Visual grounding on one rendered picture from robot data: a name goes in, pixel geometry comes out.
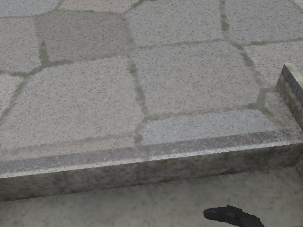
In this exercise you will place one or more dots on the right robot hand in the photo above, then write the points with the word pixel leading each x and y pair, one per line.
pixel 232 215

